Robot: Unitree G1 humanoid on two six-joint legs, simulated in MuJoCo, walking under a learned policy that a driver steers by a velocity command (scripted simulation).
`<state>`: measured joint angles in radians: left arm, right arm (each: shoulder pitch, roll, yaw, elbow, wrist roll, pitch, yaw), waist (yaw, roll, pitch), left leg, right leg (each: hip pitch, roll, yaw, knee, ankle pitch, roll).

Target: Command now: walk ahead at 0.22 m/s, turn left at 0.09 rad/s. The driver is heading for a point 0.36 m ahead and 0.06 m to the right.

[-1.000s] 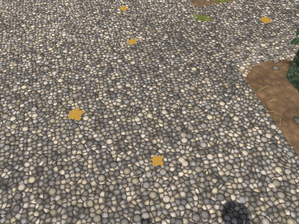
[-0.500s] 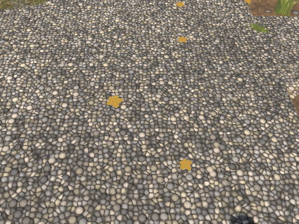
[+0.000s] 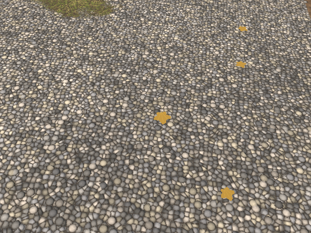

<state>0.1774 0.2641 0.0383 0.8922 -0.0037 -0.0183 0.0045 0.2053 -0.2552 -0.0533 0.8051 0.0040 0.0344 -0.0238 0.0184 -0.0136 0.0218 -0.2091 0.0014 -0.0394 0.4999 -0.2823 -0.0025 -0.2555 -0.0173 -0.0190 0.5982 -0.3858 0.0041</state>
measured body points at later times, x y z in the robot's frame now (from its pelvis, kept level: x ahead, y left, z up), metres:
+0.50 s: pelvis +0.14 -0.06 +0.01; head +0.16 -0.08 +0.46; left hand +0.18 +0.21 -0.11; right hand +0.27 -0.33 -0.11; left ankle +0.17 +0.11 -0.66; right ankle +0.12 -0.14 -0.74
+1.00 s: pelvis +0.29 -0.04 -0.01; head +0.32 -0.04 +0.44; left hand +0.37 +0.24 -0.14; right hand +0.43 -0.29 -0.12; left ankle +0.38 +0.06 -0.74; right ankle +0.29 -0.18 -0.73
